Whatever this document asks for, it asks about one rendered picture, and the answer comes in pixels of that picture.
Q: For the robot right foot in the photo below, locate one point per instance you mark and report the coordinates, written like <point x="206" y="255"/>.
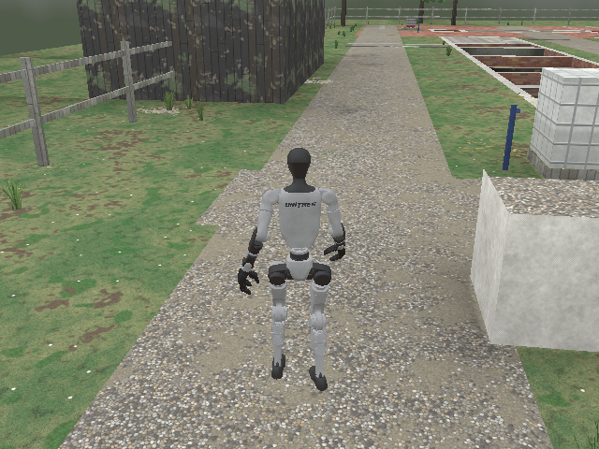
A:
<point x="321" y="382"/>

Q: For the right robot shin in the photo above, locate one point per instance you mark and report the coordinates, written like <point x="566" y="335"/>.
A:
<point x="319" y="345"/>

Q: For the right robot hand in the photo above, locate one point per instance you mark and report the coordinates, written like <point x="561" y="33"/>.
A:
<point x="337" y="256"/>

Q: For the robot right upper arm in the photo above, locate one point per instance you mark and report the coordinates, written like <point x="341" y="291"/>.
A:
<point x="328" y="197"/>

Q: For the robot left forearm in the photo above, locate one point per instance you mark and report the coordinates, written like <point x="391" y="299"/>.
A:
<point x="251" y="253"/>

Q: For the robot left upper arm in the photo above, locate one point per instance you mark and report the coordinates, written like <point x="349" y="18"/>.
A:
<point x="270" y="198"/>

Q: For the robot right forearm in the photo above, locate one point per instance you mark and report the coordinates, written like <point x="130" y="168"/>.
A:
<point x="339" y="242"/>

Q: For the left robot hand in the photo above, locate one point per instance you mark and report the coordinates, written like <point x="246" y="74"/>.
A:
<point x="242" y="275"/>

